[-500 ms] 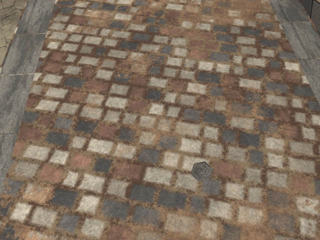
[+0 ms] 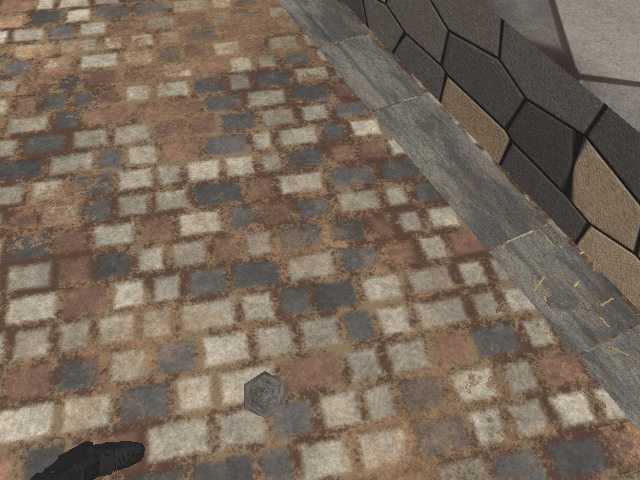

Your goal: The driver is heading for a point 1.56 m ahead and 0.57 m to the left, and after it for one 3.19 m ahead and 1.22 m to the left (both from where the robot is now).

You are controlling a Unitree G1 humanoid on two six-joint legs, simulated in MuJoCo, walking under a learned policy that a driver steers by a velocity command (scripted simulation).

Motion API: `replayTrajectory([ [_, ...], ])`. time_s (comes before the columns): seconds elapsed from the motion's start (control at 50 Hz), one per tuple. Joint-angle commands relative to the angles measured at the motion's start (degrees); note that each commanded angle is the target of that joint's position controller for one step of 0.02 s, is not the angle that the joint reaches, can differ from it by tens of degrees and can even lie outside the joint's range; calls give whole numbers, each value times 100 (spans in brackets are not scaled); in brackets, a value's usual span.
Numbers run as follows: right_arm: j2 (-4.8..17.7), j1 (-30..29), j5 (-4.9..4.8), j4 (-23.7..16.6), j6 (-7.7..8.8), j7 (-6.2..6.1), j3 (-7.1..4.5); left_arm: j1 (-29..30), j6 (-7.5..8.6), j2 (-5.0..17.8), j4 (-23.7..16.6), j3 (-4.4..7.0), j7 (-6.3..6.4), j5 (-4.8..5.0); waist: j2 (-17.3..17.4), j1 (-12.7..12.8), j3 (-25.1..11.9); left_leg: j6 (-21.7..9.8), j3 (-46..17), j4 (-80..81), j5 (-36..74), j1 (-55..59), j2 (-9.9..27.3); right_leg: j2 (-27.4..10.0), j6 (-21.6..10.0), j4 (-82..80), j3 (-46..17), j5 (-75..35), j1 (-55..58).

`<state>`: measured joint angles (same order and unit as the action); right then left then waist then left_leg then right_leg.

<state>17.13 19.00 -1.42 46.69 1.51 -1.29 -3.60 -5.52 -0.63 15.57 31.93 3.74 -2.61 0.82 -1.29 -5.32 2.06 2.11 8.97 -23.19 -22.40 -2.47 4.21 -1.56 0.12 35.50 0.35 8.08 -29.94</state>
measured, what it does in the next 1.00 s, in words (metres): steps on the spot, turning left: right foot, then left foot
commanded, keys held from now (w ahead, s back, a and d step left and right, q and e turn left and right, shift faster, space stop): q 0.96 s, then no key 0.04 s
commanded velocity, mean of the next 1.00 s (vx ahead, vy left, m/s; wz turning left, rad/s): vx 0.03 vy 0.00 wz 0.39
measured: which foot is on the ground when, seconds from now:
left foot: down 0.00-0.04, up 0.06-0.44, down 0.46-0.98, up 1.00-1.00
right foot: up 0.00-0.00, down 0.02-0.46, up 0.48-0.96, down 0.98-1.00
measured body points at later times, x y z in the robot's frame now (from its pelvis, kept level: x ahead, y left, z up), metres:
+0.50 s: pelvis +0.06 +0.02 -0.01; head +0.08 +0.06 +0.44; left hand +0.18 +0.32 -0.13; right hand +0.23 -0.25 -0.10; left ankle +0.05 +0.11 -0.73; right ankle +0.10 -0.12 -0.71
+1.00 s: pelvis +0.09 +0.00 +0.00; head +0.12 +0.02 +0.45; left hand +0.10 +0.33 -0.10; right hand +0.38 -0.17 -0.08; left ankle +0.05 +0.11 -0.73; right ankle +0.16 -0.10 -0.74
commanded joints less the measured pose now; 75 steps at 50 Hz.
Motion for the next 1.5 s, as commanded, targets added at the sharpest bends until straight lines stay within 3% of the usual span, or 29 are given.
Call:
replayTrajectory([
  [0.02, 838, -25, -65, -150, 148, 78, -147, -890, 139, 754, -107, 292, 108, -80, 521, 829, -880, -597, -413, -1329, 4546, -580, 660, 293, -529, -1328, 131, -1611, 2454],
  [0.04, 334, -32, 237, -370, 240, 134, 71, -1556, 129, 1165, -39, 316, 242, -271, -495, 993, -1822, -241, -376, -2878, 1484, -2033, 309, -1240, -1016, -696, -1402, -4713, 4440],
  [0.06, 77, 696, 237, -214, 239, 228, 231, -1218, 141, 1097, -69, 172, 264, -324, -1301, 599, -2793, 84, -1123, -4054, -2019, -2704, -141, -2686, -2220, -576, -2780, -5663, 5003],
  [0.08, 784, 291, 24, -78, 129, 214, 2, -1246, 115, 719, 11, 137, 211, -258, -564, 952, -2679, 174, -1568, -4336, -1850, -2577, 17, -2218, -2053, -863, -2226, -4549, 4265],
  [0.1, 786, -122, -78, -241, 56, 199, -12, -846, 145, 613, 99, 70, 184, -198, -636, 792, -1869, 162, -1459, -4227, -1743, -2865, 134, -1814, -1734, -1030, -1595, -3731, 3742],
  [0.16, 580, 23, 85, -35, -275, -60, -22, 120, 201, 530, 244, 48, 203, -227, -571, 294, -818, 385, -1208, -3549, -684, -1996, 169, -1246, -1273, -1731, -671, -2171, 1684],
  [0.26, 489, -176, 94, -296, -429, -161, -80, 282, 175, 668, 482, 155, 382, -199, -665, 368, -547, 330, -972, -3278, -136, -2056, 129, -1454, -1403, -2073, -335, -800, 1421],
  [0.42, 444, -204, 103, -610, -421, 121, -146, 470, -19, 864, 797, 246, 477, 29, -513, 192, -576, -228, -504, -1342, 632, -1332, -59, -1621, -996, -1338, 25, -713, 1791],
  [0.44, 551, -65, 148, -565, -401, 134, -199, 308, -49, 727, 898, 228, 480, 71, -245, 180, -523, -410, -569, -748, 1123, -1027, -202, -1363, -665, -816, 276, -258, 1630],
  [0.46, 1034, -38, 167, -643, -370, 74, -332, -26, -80, 488, 979, 187, 467, -34, 983, 353, -390, -764, -1755, 97, 2547, -660, 450, -773, -105, 496, 861, 756, 977],
  [0.48, 1644, -150, 218, -884, -320, 19, -431, 363, -75, 370, 660, 126, 482, -215, 2323, 370, -148, -1835, -3805, 463, 3918, -359, 1719, 222, 414, 1946, 823, 2886, -617],
  [0.5, 1468, 27, 398, -921, -189, 83, -378, 752, -54, 564, 590, 185, 507, -178, 1662, 51, -554, -2326, -4000, 601, 3651, -455, 1825, 299, 347, 2980, -133, 3230, -762],
  [0.52, 1324, -206, 379, -941, -78, 103, -340, 666, -59, 666, 638, 232, 504, -66, 1265, 227, -523, -2089, -3487, 543, 3321, -421, 1543, 166, 241, 3262, -368, 2753, -871],
  [0.56, 1006, -776, 118, -1045, -58, 37, -273, 432, -70, 781, 860, 306, 559, -101, 766, 481, -504, -1517, -2889, 377, 2995, -335, 1090, -8, 224, 3066, -469, 1841, -947],
  [0.72, 1018, -609, 87, -1241, -203, -135, -278, 477, 16, 562, 915, 236, 507, -44, 853, 390, -702, -1483, -2861, 266, 3015, 37, 718, 227, 538, 1687, -557, 1051, -480],
  [0.94, 1061, -1188, 3, -1538, -385, -56, -321, -10, 271, 735, 1012, 269, 278, 10, 1055, 588, -774, -1314, -3843, -299, 3228, -486, 338, 445, 306, -821, -547, 753, 1187],
  [0.96, 1015, -1274, -38, -1571, -406, -75, -306, -224, 290, 782, 1080, 298, 263, -7, 978, 716, -777, -1101, -3757, -450, 2805, -736, 145, 345, 208, -1517, -499, 2, 1709],
  [0.98, 789, -1081, 13, -1571, -404, -85, -242, -380, 280, 1060, 1096, 362, 280, -81, 480, 639, -918, -793, -3373, -982, 1667, -1239, -170, -412, -65, -1694, -1051, -575, 2392],
  [1.0, 499, -621, 106, -1562, -368, -66, -163, -102, 217, 1464, 992, 399, 325, -169, -1052, 198, -809, -420, -2306, -2081, -765, -2267, -1139, -1503, -764, -1696, -2325, -2000, 2823],
  [1.02, 964, -704, 151, -1598, -314, -79, -299, -217, 226, 1290, 987, 358, 302, -291, -1279, 410, -680, -116, -2003, -3357, -1753, -2797, -1178, -2159, -1653, -1772, -3103, -2271, 2450],
  [1.04, 1249, -622, 129, -1481, -303, -78, -401, -27, 247, 1059, 908, 278, 311, -231, -779, 365, -573, 11, -2079, -4091, -1409, -2844, -940, -2022, -1710, -1731, -2740, -1996, 2323],
  [1.08, 1057, -631, 115, -1290, -376, -96, -392, 265, 225, 784, 888, 183, 342, -75, -548, 332, -390, 189, -2038, -4407, -784, -2944, -878, -1333, -1254, -1609, -1857, -1472, 2315],
  [1.2, 387, -1035, 106, -1416, -373, -49, -89, 9, 111, 825, 1080, 109, 395, -90, -872, 610, -552, 370, -1377, -2503, -431, -2097, -524, -999, -1256, -1494, -1082, -2072, 2557],
  [1.3, 460, -658, 93, -1131, -352, -28, -96, -155, 45, 955, 1246, 80, 339, 34, -800, 500, -482, 112, -909, 281, 1157, -637, -563, -957, -1045, -1251, -1090, -1876, 2167],
  [1.32, 608, -686, 142, -1152, -349, -45, -108, -386, 102, 836, 1334, 27, 323, 26, -570, 540, -517, -56, -1228, 578, 1831, -74, -365, -863, -720, -1234, -1051, -1449, 1835],
  [1.34, 931, -608, 193, -1214, -360, -98, -153, -484, 188, 652, 1318, -53, 280, -150, 161, 654, -791, -279, -1964, 307, 3334, 557, 342, -560, -312, -805, -709, -710, 1426],
  [1.36, 927, -890, 274, -1148, -356, -57, -123, -636, 236, 377, 1350, -116, 272, -174, 1150, 949, -823, -757, -2124, 42, 3050, -134, 619, -156, 35, -1032, -258, 601, 1688],
  [1.4, 415, -1048, 307, -1184, -253, 64, -3, -182, 212, 696, 1421, -69, 292, -202, 723, 646, -525, -700, -1958, 144, 1737, -542, 242, -98, 295, -1040, -197, 262, 1935],
  [1.5, 438, -836, 259, -997, -113, 56, 26, -305, 125, 682, 1669, -70, 371, -135, 638, 624, -166, -493, -1830, 110, 1789, -837, 38, -135, 260, -1044, -229, -93, 1940],
])
Keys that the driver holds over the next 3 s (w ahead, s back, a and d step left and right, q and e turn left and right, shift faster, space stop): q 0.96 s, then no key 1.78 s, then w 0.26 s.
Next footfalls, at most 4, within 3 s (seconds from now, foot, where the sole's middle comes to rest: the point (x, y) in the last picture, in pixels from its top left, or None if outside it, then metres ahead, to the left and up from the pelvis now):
0.02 right None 0.14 -0.13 -0.77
0.46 left None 0.09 0.12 -0.77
0.98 right None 0.19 -0.08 -0.77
1.32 left None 0.04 0.14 -0.77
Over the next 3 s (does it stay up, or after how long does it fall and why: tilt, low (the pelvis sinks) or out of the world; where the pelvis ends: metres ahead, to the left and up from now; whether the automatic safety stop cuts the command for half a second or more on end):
stays up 0.13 0.02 -0.01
